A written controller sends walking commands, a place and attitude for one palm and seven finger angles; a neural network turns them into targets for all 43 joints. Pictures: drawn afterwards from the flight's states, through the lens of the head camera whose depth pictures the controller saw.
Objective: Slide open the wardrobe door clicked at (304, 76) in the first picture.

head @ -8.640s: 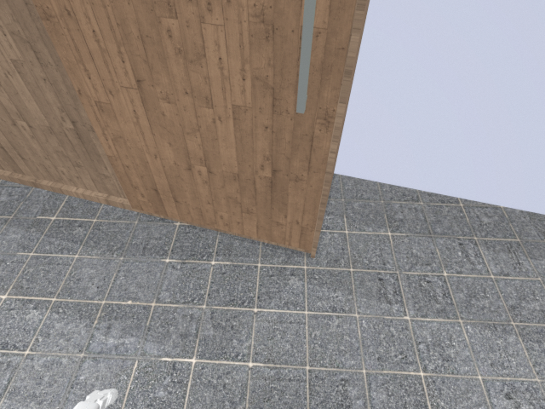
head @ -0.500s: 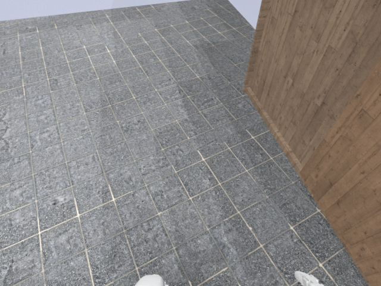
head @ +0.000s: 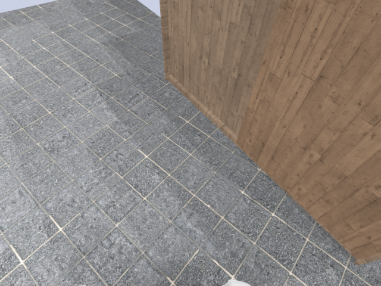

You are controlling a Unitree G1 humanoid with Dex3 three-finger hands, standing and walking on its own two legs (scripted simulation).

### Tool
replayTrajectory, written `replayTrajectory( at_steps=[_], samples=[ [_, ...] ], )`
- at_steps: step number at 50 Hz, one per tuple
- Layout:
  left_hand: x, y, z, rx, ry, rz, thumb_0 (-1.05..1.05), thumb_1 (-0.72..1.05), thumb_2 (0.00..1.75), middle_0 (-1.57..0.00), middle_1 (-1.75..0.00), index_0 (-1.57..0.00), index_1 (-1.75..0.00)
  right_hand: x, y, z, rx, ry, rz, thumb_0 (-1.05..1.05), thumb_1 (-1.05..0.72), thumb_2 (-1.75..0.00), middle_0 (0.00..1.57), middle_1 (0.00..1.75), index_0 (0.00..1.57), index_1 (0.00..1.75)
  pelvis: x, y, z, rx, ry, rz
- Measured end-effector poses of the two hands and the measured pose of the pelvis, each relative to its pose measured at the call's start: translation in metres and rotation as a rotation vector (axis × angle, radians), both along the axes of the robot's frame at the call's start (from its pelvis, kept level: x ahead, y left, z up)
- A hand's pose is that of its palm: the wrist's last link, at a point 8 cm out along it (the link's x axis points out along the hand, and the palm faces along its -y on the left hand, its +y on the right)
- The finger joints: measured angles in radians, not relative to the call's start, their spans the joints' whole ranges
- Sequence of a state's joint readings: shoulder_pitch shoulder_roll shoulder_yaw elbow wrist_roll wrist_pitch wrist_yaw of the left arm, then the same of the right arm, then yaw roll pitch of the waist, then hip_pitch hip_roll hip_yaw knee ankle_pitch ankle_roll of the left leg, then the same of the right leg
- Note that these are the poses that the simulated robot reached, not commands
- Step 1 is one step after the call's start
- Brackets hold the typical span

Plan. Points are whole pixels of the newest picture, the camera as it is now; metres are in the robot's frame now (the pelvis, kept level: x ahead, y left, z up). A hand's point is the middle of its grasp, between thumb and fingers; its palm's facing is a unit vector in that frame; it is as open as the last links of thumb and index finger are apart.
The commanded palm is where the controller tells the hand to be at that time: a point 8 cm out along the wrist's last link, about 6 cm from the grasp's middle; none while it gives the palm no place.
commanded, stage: turn to face it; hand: right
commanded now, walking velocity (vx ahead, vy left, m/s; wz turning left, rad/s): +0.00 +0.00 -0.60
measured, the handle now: out of the picture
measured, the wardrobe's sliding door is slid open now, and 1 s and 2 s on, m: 0.00 0.00 0.00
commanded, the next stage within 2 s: take the last steps up to it in 1.28 s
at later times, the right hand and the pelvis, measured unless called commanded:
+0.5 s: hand out of the picture +0.08 -0.26 -0.15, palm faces +0.28 +0.92 -0.26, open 7.4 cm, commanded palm none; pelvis +0.01 -0.02 +0.00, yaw -16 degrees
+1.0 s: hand out of the picture -0.08 -0.20 -0.17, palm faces +0.57 +0.78 -0.26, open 7.4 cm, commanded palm none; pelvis +0.00 +0.00 +0.00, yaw -35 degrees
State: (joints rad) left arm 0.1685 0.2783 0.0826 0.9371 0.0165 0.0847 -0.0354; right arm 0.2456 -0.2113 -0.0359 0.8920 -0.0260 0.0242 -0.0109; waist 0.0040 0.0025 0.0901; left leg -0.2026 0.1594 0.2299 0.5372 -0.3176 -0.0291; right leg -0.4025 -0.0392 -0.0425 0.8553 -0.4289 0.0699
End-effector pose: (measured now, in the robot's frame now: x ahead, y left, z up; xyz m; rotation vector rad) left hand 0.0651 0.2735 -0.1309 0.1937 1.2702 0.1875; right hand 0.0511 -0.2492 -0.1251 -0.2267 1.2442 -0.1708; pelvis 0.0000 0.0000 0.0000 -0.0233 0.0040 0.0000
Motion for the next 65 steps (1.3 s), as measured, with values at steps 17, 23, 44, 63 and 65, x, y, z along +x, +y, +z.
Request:
replayTrajectory(
  at_steps=[17,23,44,63,65],
  samples=[
    [0.091,-0.088,0.026,0.012,-0.143,-0.265,0.00,0.91,0.90,-0.20,-0.30,-0.20,-0.30,-0.027,-0.073,-0.003,-0.002,-0.036,-0.225,0.00,-0.91,-0.90,0.20,0.30,0.19,0.30,0.008,-0.041,0.005,0.052,0.003,-0.191],
    [0.079,-0.083,0.012,-0.024,-0.083,-0.275,0.00,0.91,0.90,-0.20,-0.30,-0.20,-0.30,0.000,-0.061,0.007,-0.015,-0.121,-0.244,0.00,-0.91,-0.90,0.20,0.30,0.20,0.30,0.013,-0.030,0.004,0.039,0.005,-0.260],
    [0.119,-0.049,-0.007,-0.023,0.051,-0.491,0.00,0.91,0.90,-0.19,-0.30,-0.20,-0.30,-0.086,0.013,0.014,-0.032,-0.087,-0.498,0.00,-0.90,-0.90,0.21,0.30,0.20,0.30,0.016,0.012,0.004,-0.019,-0.012,-0.541],
    [0.150,-0.176,0.017,-0.051,-0.136,-0.784,0.00,0.91,0.90,-0.20,-0.30,-0.20,-0.30,-0.213,0.002,-0.008,0.022,0.036,-0.770,0.01,-0.91,-0.90,0.20,0.30,0.19,0.30,-0.017,-0.019,0.003,0.031,-0.031,-0.701],
    [0.144,-0.174,0.013,-0.065,-0.118,-0.786,0.00,0.91,0.90,-0.20,-0.30,-0.20,-0.30,-0.207,0.004,-0.005,0.017,0.014,-0.772,0.00,-0.91,-0.90,0.20,0.30,0.19,0.30,-0.017,-0.016,0.004,0.029,-0.032,-0.714]
  ],
)
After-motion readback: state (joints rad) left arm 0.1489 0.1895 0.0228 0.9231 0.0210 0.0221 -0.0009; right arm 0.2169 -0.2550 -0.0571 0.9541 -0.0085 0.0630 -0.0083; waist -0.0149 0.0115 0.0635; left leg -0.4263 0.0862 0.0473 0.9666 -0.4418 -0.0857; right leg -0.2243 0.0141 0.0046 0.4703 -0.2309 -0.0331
